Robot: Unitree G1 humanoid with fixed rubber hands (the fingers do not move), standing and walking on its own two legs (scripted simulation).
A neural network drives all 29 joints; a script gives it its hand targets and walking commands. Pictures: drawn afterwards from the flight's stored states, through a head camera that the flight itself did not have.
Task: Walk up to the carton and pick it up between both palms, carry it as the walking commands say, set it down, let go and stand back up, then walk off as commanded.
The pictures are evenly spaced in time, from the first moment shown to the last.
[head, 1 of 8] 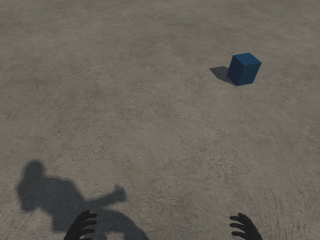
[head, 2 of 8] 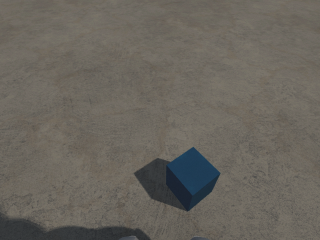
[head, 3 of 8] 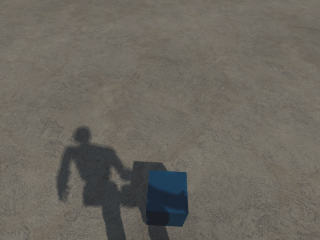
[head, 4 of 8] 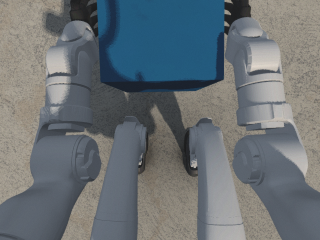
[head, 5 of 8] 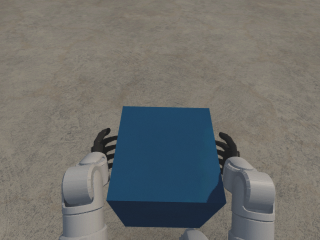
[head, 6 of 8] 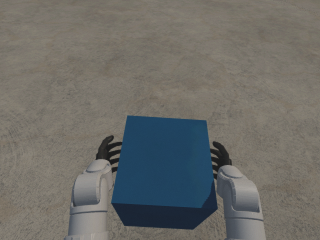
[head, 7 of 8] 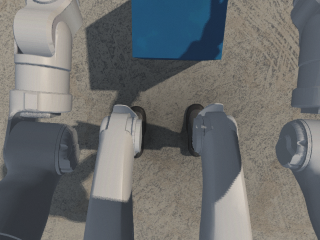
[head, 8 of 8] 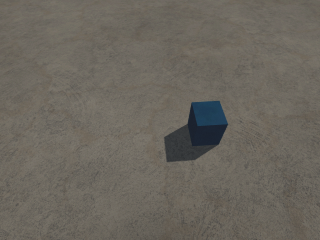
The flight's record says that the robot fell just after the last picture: no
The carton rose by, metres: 0.67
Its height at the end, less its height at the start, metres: +0.00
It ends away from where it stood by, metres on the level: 1.25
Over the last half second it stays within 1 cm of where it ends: yes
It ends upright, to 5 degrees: yes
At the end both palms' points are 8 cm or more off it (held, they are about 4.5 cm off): yes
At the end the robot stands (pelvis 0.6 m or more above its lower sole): yes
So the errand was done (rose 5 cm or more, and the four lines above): yes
